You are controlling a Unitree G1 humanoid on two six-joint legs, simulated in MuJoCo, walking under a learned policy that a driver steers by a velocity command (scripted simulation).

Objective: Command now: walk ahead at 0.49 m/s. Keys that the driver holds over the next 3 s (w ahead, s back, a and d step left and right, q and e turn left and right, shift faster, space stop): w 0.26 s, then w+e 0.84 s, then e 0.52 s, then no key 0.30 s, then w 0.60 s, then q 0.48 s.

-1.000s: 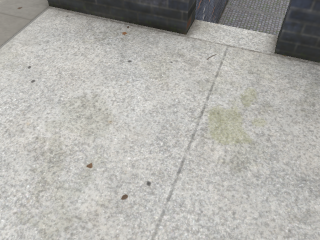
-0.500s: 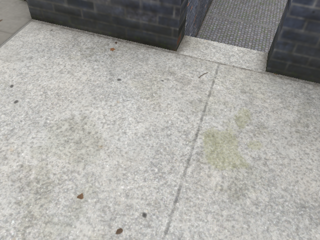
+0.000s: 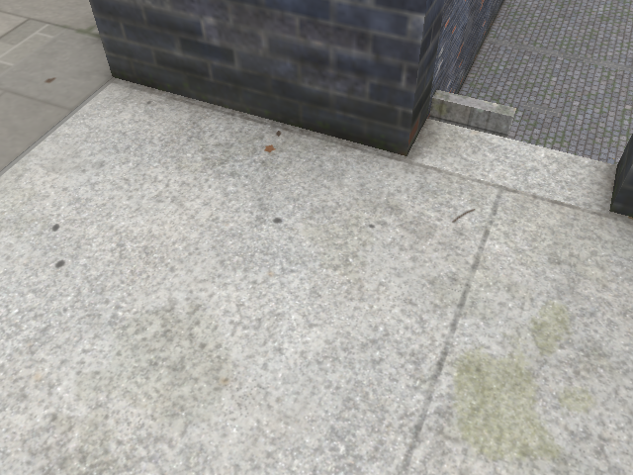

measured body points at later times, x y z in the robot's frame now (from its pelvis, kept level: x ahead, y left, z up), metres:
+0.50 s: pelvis +0.28 +0.08 +0.00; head +0.30 +0.09 +0.45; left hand +0.35 +0.34 -0.15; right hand +0.34 -0.19 -0.13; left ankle +0.31 +0.16 -0.75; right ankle +0.26 -0.09 -0.65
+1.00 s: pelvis +0.53 -0.02 -0.02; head +0.56 -0.04 +0.43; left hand +0.75 +0.18 -0.13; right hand +0.51 -0.31 -0.15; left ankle +0.45 +0.16 -0.63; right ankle +0.57 -0.10 -0.75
